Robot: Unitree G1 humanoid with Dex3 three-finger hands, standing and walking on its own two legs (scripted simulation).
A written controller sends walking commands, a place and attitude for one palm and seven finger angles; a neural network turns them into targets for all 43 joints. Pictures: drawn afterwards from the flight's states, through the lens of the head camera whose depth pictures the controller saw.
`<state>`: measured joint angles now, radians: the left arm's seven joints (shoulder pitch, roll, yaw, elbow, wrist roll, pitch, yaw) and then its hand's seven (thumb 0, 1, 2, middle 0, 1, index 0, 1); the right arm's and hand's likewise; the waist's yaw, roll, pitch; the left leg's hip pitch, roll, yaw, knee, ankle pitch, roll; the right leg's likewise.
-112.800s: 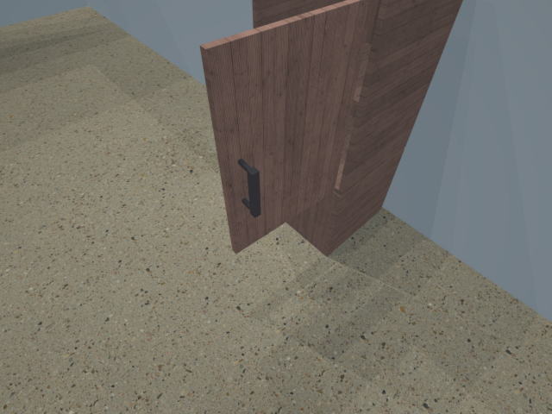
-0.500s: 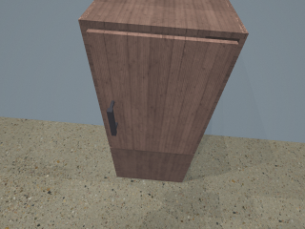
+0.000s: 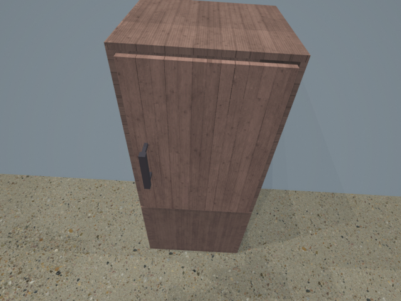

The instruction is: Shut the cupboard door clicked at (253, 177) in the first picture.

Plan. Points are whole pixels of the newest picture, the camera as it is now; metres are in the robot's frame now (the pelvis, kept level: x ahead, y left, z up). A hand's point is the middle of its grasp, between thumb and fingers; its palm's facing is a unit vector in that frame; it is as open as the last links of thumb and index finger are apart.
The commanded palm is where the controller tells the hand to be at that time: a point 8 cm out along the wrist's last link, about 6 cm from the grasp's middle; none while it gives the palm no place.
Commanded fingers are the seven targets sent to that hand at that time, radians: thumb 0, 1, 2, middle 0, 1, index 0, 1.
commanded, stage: look again from close up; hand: left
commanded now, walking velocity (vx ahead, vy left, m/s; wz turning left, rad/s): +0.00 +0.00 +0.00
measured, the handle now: (146, 166) +0.50 +0.18 -0.07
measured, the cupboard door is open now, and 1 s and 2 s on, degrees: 0 0 0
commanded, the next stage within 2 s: shuffle to correct the standing spot in 0.04 s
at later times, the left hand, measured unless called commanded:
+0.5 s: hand out of the picture -0.06 +0.17 -0.18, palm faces +0.03 -0.99 -0.16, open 7.3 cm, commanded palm none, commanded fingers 0.00 0.90 0.90 -0.20 -0.30 -0.20 -0.30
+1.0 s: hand out of the picture +0.02 +0.15 -0.18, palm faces +0.04 -0.98 -0.17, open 7.3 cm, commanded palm none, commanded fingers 0.00 0.90 0.90 -0.20 -0.30 -0.20 -0.30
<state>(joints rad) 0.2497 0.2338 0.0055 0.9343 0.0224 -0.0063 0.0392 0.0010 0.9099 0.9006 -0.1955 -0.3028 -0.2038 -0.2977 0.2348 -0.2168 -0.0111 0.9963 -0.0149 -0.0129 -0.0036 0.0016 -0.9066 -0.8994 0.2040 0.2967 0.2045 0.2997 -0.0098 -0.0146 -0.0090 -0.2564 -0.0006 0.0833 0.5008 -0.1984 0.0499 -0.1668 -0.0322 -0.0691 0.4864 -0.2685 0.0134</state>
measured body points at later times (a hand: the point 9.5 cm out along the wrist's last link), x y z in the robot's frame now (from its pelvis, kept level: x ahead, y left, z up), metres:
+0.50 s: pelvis +0.01 +0.01 +0.00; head -0.01 +0.02 +0.45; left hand -0.06 +0.22 -0.16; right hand +0.01 -0.22 -0.15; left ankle +0.05 +0.08 -0.74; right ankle +0.00 -0.13 -0.74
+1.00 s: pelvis +0.02 -0.01 +0.00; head +0.03 +0.01 +0.45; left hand +0.02 +0.20 -0.17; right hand +0.04 -0.24 -0.15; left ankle +0.05 +0.09 -0.74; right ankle +0.00 -0.13 -0.74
